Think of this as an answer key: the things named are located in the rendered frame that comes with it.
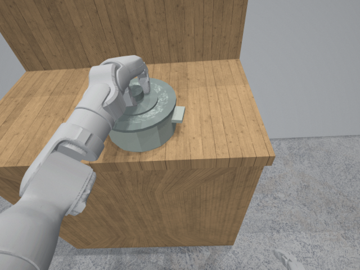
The knob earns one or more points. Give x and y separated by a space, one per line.
137 92

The robot left upper arm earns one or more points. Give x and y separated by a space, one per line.
29 230

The left robot forearm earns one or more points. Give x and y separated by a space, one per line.
82 136

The table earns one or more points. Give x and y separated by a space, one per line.
195 189

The robot right hand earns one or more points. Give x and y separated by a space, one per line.
288 260

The lid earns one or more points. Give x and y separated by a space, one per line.
152 110

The pot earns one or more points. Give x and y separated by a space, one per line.
149 139

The robot left hand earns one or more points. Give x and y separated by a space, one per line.
137 68

